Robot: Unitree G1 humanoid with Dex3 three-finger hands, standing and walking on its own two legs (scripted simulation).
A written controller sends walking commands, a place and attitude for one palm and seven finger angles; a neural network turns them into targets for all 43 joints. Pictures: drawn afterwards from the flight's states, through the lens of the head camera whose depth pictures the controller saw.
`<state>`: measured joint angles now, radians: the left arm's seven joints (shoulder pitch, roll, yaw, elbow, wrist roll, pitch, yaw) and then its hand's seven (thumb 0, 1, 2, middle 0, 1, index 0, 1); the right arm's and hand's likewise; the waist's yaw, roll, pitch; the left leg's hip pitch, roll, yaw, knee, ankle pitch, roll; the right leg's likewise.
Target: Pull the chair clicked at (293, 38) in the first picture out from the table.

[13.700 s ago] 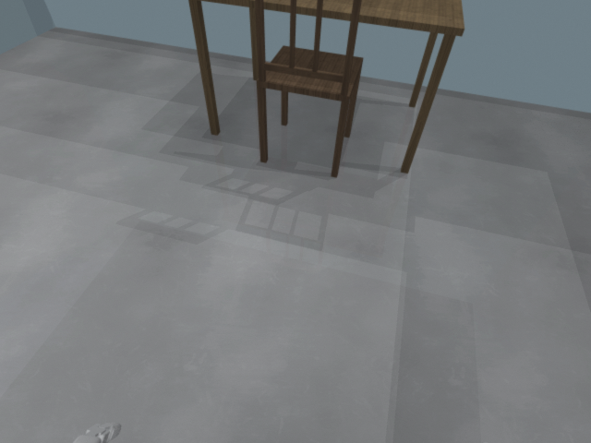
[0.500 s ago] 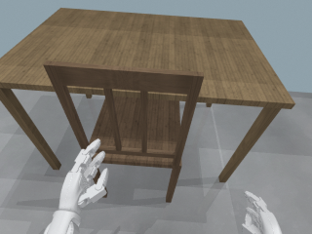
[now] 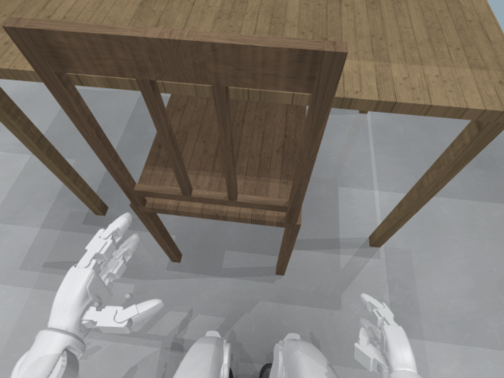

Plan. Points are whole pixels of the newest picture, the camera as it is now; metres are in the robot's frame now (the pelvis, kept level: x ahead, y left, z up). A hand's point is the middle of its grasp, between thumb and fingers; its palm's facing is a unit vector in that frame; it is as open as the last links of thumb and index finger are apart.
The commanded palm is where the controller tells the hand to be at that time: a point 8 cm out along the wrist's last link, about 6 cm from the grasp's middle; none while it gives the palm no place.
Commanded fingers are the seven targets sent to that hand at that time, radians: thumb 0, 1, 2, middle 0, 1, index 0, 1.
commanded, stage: raise the hand toward the chair's back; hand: left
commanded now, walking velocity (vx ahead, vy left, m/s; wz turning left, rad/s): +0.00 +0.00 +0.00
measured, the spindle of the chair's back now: (171, 148) +0.49 +0.16 +0.02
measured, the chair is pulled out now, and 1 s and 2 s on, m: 0.00 0.00 0.00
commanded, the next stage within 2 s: aim the fingers beside a spindle in 1.26 s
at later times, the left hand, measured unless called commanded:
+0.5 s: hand (77, 291) +0.23 +0.24 +0.05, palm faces -0.06 -1.00 -0.06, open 16.5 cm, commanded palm +0.21 +0.30 +0.05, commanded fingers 0.00 -0.50 0.30 -0.06 -0.08 -0.06 -0.08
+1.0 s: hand (50, 271) +0.25 +0.28 +0.06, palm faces -0.11 -0.99 -0.05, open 16.9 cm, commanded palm +0.24 +0.33 +0.05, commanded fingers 0.00 -0.50 0.30 -0.06 -0.08 -0.06 -0.08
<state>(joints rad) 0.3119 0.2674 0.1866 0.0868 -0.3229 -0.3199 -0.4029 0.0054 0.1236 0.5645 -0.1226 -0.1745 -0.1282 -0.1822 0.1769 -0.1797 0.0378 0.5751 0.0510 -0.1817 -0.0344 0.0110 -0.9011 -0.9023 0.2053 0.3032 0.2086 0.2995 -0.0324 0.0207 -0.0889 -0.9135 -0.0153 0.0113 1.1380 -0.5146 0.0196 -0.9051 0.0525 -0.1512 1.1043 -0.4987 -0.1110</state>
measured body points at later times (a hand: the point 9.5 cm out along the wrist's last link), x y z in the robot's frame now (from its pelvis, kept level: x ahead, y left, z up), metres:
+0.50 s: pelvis +0.00 +0.04 +0.01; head +0.07 +0.06 +0.45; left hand +0.23 +0.29 +0.05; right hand +0.20 -0.19 -0.06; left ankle +0.02 +0.11 -0.65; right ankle +0.02 -0.04 -0.65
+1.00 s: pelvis +0.01 +0.08 +0.02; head +0.09 +0.10 +0.46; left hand +0.25 +0.33 +0.06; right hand +0.18 -0.18 -0.05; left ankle +0.02 +0.11 -0.65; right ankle +0.02 -0.04 -0.65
